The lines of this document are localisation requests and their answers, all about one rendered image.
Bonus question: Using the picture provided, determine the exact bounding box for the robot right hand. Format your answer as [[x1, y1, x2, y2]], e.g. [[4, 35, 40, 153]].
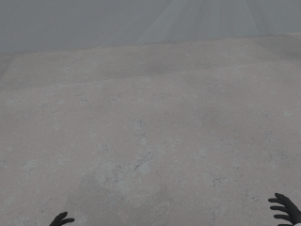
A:
[[268, 193, 301, 226]]

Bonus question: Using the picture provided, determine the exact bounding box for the robot left hand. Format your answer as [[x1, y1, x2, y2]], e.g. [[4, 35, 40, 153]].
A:
[[49, 211, 75, 226]]

